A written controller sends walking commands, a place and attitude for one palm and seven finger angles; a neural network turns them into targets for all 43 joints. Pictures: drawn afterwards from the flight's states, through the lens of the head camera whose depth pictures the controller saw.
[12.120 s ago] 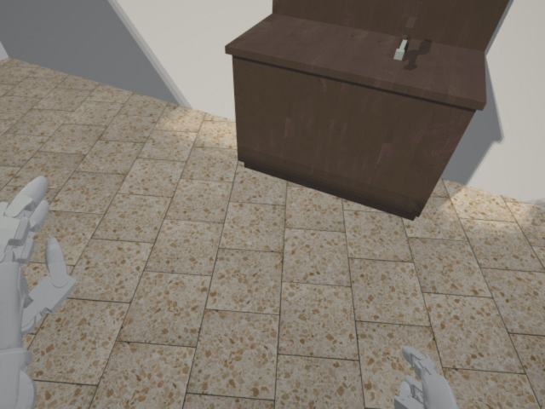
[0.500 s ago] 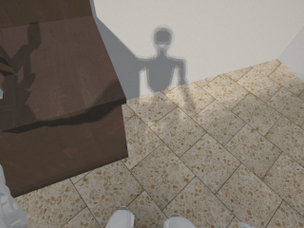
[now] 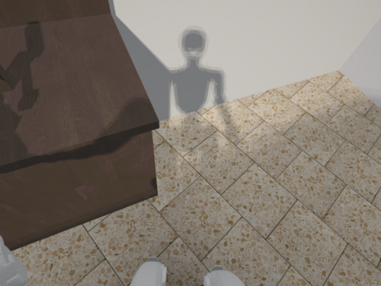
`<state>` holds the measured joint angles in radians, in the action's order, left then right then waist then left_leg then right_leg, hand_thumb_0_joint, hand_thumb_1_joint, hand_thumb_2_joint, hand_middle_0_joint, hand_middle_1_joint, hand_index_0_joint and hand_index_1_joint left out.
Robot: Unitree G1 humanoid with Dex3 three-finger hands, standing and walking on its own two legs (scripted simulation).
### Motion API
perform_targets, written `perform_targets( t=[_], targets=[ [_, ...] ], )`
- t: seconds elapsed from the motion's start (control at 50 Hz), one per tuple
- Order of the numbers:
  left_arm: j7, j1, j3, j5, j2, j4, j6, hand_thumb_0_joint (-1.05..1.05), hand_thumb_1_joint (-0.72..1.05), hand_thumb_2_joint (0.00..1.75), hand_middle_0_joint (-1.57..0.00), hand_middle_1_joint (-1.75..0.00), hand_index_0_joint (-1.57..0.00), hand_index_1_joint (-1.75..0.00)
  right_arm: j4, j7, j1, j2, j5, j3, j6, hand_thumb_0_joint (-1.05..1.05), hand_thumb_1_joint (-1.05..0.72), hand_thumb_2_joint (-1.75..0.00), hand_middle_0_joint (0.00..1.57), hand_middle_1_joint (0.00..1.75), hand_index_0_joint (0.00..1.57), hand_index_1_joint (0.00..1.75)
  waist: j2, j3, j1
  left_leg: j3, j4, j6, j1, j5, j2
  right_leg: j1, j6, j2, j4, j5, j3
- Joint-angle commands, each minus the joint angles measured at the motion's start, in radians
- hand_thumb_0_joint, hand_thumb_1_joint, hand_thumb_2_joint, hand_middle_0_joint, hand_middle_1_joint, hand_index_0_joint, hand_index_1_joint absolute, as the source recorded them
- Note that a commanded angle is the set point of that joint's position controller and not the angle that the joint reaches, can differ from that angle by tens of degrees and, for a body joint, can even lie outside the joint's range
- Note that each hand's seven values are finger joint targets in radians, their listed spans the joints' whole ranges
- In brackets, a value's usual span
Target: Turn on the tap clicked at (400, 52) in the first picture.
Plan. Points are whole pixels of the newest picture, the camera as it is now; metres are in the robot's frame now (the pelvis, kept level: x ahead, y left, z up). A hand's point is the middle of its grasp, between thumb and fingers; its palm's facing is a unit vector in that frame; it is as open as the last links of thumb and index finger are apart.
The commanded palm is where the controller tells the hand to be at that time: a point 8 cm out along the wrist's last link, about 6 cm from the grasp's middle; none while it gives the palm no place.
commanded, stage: push the lever round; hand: left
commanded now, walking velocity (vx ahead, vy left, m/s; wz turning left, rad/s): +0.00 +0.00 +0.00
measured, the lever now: out of the picture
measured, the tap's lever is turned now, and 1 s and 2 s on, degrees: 0 11 29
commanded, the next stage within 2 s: none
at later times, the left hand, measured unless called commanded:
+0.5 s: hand out of the picture +0.37 +0.38 +0.07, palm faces +0.63 -0.77 -0.07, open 7.8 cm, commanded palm +0.32 +0.40 +0.07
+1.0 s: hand (11, 135) +0.38 +0.36 +0.07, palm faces +0.65 -0.76 -0.05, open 7.7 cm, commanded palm +0.33 +0.38 +0.07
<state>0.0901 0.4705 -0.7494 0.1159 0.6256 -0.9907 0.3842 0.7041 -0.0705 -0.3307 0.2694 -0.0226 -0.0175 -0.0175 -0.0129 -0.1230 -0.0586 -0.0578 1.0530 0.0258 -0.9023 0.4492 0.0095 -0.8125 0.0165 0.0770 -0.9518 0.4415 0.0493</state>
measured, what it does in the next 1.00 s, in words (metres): stands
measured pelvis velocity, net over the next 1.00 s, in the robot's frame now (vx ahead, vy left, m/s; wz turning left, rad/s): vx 0.00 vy -0.02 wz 0.02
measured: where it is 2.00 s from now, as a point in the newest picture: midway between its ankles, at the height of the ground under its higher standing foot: outside the picture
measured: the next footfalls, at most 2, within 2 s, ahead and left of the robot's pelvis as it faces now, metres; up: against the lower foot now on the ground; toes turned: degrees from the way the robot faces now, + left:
none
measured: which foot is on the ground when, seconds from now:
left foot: down 0.00-1.00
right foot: down 0.00-1.00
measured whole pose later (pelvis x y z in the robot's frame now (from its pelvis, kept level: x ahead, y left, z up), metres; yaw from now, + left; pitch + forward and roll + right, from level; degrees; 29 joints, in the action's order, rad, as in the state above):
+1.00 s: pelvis +0.00 -0.02 +0.00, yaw +1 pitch +16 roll -3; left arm -0.03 0.51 -0.65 0.11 0.52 -0.96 0.37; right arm 0.72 -0.08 -0.30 0.26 -0.02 -0.01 -0.04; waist -0.01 -0.12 -0.05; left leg -0.07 1.03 0.00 -0.88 0.43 0.01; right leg -0.81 0.04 0.08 -0.96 0.45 0.06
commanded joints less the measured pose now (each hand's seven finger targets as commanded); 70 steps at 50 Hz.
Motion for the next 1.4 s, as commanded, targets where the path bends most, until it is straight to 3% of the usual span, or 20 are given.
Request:
perform_targets(
  t=[0.0, 0.08, 0.18, 0.3, 0.36, 0.4, 0.46, 0.54, 0.58, 0.6, 0.7, 0.76, 0.8, 0.94, 1.0, 1.06, 1.12, 1.22, 1.3, 1.38],
  targets=[
    [-0.02, 0.298, -0.001, 0.007, 0.357, 0.235, 0.081, 0.0, 0.9, 0.9, -0.15, -0.15, -0.15, -0.15, -0.074, -0.019, -0.054, 0.195, -0.002, 0.065, -0.036, 0.0, -0.9, -0.9, 0.2, 0.3, 0.2, 0.3, -0.183, -0.291, 0.006, -0.086, -0.201, -0.023, 0.367, -0.251, 0.024, 0.02, 0.015, -0.002, 0.102, -0.112, -0.011],
    [-0.016, 0.254, 0.035, 0.009, 0.313, 0.249, 0.062, 0.0, 0.9, 0.9, -0.15, -0.15, -0.15, -0.15, -0.084, -0.018, -0.057, 0.19, 0.0, 0.066, -0.043, 0.0, -0.9, -0.9, 0.2, 0.3, 0.2, 0.3, -0.206, -0.325, 0.024, -0.085, -0.207, -0.032, 0.408, -0.316, 0.021, 0.045, 0.018, -0.006, 0.108, -0.139, -0.01],
    [-0.033, 0.309, 0.066, 0.013, 0.275, 0.266, 0.057, 0.0, 0.9, 0.9, -0.15, -0.15, -0.15, -0.15, -0.086, -0.021, -0.046, 0.184, 0.001, 0.065, -0.052, 0.0, -0.9, -0.9, 0.2, 0.3, 0.2, 0.3, -0.179, -0.3, 0.011, -0.088, -0.215, -0.03, 0.391, -0.26, 0.019, 0.04, 0.016, -0.01, 0.116, -0.125, -0.01],
    [-0.067, 0.311, 0.041, -0.01, 0.301, 0.256, 0.08, 0.0, 0.9, 0.9, -0.15, -0.15, -0.15, -0.15, -0.078, -0.015, -0.044, 0.179, -0.007, 0.062, -0.054, 0.0, -0.9, -0.9, 0.2, 0.3, 0.2, 0.3, -0.174, -0.331, 0.016, -0.063, -0.182, -0.022, 0.366, -0.31, 0.011, 0.075, 0.014, -0.015, 0.102, -0.182, -0.023],
    [-0.067, 0.309, 0.036, -0.009, 0.308, 0.304, 0.085, 0.0, 0.9, 0.9, -0.15, -0.15, -0.15, -0.15, -0.078, -0.013, -0.051, 0.182, -0.009, 0.066, -0.052, 0.0, -0.9, -0.9, 0.2, 0.3, 0.2, 0.3, -0.182, -0.39, 0.024, -0.055, -0.166, -0.022, 0.39, -0.382, 0.012, 0.114, 0.015, -0.013, 0.094, -0.236, -0.027],
    [-0.063, 0.287, 0.062, 0.0, 0.271, 0.328, 0.078, 0.0, 0.9, 0.9, -0.15, -0.15, -0.15, -0.15, -0.078, -0.011, -0.048, 0.174, -0.004, 0.067, -0.051, 0.0, -0.9, -0.9, 0.2, 0.3, 0.2, 0.3, -0.203, -0.395, 0.022, -0.047, -0.164, -0.022, 0.416, -0.419, 0.013, 0.117, 0.012, -0.013, 0.101, -0.259, -0.029],
    [-0.066, 0.271, 0.032, 0.01, 0.287, 0.315, 0.068, 0.0, 0.9, 0.9, -0.15, -0.15, -0.15, -0.15, -0.074, -0.014, -0.046, 0.175, -0.002, 0.069, -0.048, 0.0, -0.9, -0.9, 0.2, 0.3, 0.2, 0.3, -0.13, -0.378, 0.018, -0.037, -0.159, -0.009, 0.352, -0.383, 0.008, 0.162, 0.008, -0.012, 0.103, -0.281, -0.036],
    [-0.07, 0.246, 0.019, 0.006, 0.297, 0.286, 0.054, 0.0, 0.9, 0.9, -0.15, -0.15, -0.15, -0.15, -0.081, -0.014, -0.037, 0.167, 0.001, 0.065, -0.046, 0.0, -0.9, -0.9, 0.2, 0.3, 0.2, 0.3, -0.123, -0.337, 0.03, -0.019, -0.169, 0.001, 0.282, -0.327, -0.002, 0.202, 0.005, -0.02, 0.107, -0.29, -0.046],
    [-0.071, 0.248, 0.05, 0.0, 0.268, 0.279, 0.049, 0.0, 0.9, 0.9, -0.15, -0.15, -0.15, -0.15, -0.08, -0.014, -0.032, 0.163, 0.003, 0.063, -0.046, 0.0, -0.9, -0.9, 0.2, 0.3, 0.2, 0.3, -0.145, -0.313, 0.02, -0.014, -0.17, 0.003, 0.282, -0.308, -0.003, 0.185, 0.004, -0.021, 0.115, -0.277, -0.049],
    [-0.074, 0.271, 0.031, -0.005, 0.297, 0.282, 0.053, 0.0, 0.9, 0.9, -0.15, -0.15, -0.15, -0.15, -0.078, -0.015, -0.035, 0.166, 0.001, 0.063, -0.046, 0.0, -0.9, -0.9, 0.2, 0.3, 0.2, 0.3, -0.142, -0.307, 0.019, -0.015, -0.17, 0.003, 0.27, -0.296, -0.002, 0.184, 0.004, -0.022, 0.115, -0.271, -0.05],
    [-0.074, 0.249, 0.03, 0.005, 0.28, 0.257, 0.07, 0.0, 0.9, 0.9, -0.15, -0.15, -0.15, -0.15, -0.076, -0.015, -0.037, 0.164, 0.0, 0.066, -0.048, 0.0, -0.9, -0.9, 0.2, 0.3, 0.2, 0.3, -0.097, -0.327, 0.017, -0.004, -0.156, 0.01, 0.24, -0.28, -0.006, 0.215, -0.003, -0.024, 0.114, -0.292, -0.066],
    [-0.068, 0.328, 0.064, 0.001, 0.262, 0.257, 0.075, 0.0, 0.9, 0.9, -0.15, -0.15, -0.15, -0.15, -0.071, -0.017, -0.035, 0.162, 0.002, 0.063, -0.049, 0.0, -0.9, -0.9, 0.2, 0.3, 0.2, 0.3, -0.125, -0.306, 0.0, -0.003, -0.153, 0.011, 0.217, -0.226, -0.006, 0.192, -0.004, -0.029, 0.114, -0.253, -0.072],
    [-0.072, 0.32, 0.043, -0.001, 0.288, 0.227, 0.071, 0.0, 0.9, 0.9, -0.15, -0.15, -0.15, -0.15, -0.07, -0.018, -0.038, 0.165, 0.002, 0.063, -0.05, 0.0, -0.9, -0.9, 0.2, 0.3, 0.2, 0.3, -0.112, -0.316, 0.008, -0.004, -0.156, 0.012, 0.208, -0.216, -0.005, 0.197, -0.005, -0.03, 0.116, -0.243, -0.073],
    [-0.14, 0.371, 0.095, -0.017, 0.224, 0.258, 0.06, 0.0, 0.9, 0.9, -0.15, -0.15, -0.15, -0.15, -0.062, -0.018, -0.036, 0.159, -0.002, 0.062, -0.054, 0.0, -0.9, -0.9, 0.2, 0.3, 0.2, 0.3, -0.137, -0.32, -0.003, -0.014, -0.171, 0.009, 0.244, -0.183, -0.005, 0.161, -0.003, -0.03, 0.129, -0.195, -0.064],
    [-0.178, 0.377, 0.087, -0.029, 0.227, 0.242, 0.054, 0.0, 0.9, 0.9, -0.15, -0.15, -0.15, -0.15, -0.06, -0.018, -0.036, 0.158, -0.004, 0.06, -0.053, 0.0, -0.9, -0.9, 0.2, 0.3, 0.2, 0.3, -0.102, -0.319, -0.005, -0.018, -0.175, 0.011, 0.22, -0.161, -0.005, 0.169, -0.005, -0.032, 0.132, -0.176, -0.063],
    [-0.216, 0.431, 0.132, -0.046, 0.179, 0.284, 0.061, 0.0, 0.9, 0.9, -0.15, -0.15, -0.15, -0.15, -0.057, -0.017, -0.036, 0.155, -0.011, 0.059, -0.055, 0.0, -0.9, -0.9, 0.2, 0.3, 0.2, 0.3, -0.136, -0.331, -0.015, -0.025, -0.183, 0.007, 0.264, -0.171, -0.003, 0.148, -0.001, -0.031, 0.131, -0.176, -0.057],
    [-0.259, 0.425, 0.112, -0.062, 0.199, 0.297, 0.066, 0.0, 0.9, 0.9, -0.15, -0.15, -0.15, -0.15, -0.05, -0.014, -0.038, 0.156, -0.018, 0.06, -0.055, 0.0, -0.9, -0.9, 0.2, 0.3, 0.2, 0.3, -0.154, -0.36, -0.006, -0.03, -0.185, 0.002, 0.293, -0.202, -0.001, 0.15, 0.002, -0.029, 0.127, -0.195, -0.052],
    [-0.324, 0.379, 0.168, -0.074, 0.096, 0.344, 0.062, 0.0, 0.9, 0.9, -0.15, -0.15, -0.15, -0.15, -0.048, -0.004, -0.034, 0.15, -0.024, 0.064, -0.052, 0.0, -0.9, -0.9, 0.2, 0.3, 0.2, 0.3, -0.177, -0.364, -0.005, -0.042, -0.2, -0.012, 0.37, -0.271, 0.005, 0.134, 0.01, -0.024, 0.129, -0.217, -0.035],
    [-0.377, 0.357, 0.14, -0.078, 0.095, 0.338, 0.05, 0.0, 0.9, 0.9, -0.15, -0.15, -0.15, -0.15, -0.044, -0.001, -0.033, 0.15, -0.028, 0.069, -0.045, 0.0, -0.9, -0.9, 0.2, 0.3, 0.2, 0.3, -0.095, -0.356, 0.002, -0.04, -0.204, -0.01, 0.332, -0.287, 0.003, 0.179, 0.008, -0.025, 0.131, -0.245, -0.034],
    [-0.421, 0.34, 0.176, -0.101, 0.037, 0.356, 0.039, 0.0, 0.9, 0.9, -0.15, -0.15, -0.15, -0.15, -0.043, 0.007, -0.03, 0.14, -0.033, 0.068, -0.038, 0.0, -0.9, -0.9, 0.2, 0.3, 0.2, 0.3, -0.127, -0.352, 0.002, -0.035, -0.204, -0.015, 0.353, -0.334, 0.003, 0.179, 0.01, -0.028, 0.128, -0.273, -0.031]
  ],
)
